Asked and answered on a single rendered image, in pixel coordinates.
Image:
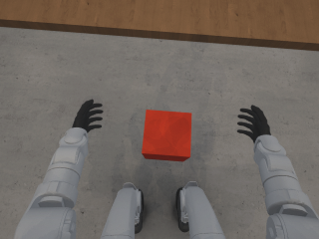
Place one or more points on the robot left shin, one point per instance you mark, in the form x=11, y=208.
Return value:
x=130, y=185

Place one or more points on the carton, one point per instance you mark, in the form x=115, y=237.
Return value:
x=167, y=135

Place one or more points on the left robot hand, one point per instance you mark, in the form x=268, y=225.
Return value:
x=82, y=120

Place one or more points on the right robot hand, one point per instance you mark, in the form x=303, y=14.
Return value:
x=259, y=122

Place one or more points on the right robot upper arm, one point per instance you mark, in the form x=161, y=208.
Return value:
x=286, y=226

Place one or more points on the right robot forearm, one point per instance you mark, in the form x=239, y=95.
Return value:
x=283, y=192

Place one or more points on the left robot foot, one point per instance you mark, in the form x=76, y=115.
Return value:
x=139, y=226

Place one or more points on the left robot upper arm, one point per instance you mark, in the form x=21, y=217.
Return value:
x=48, y=223

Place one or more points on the left robot forearm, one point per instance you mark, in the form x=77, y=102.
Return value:
x=59, y=187

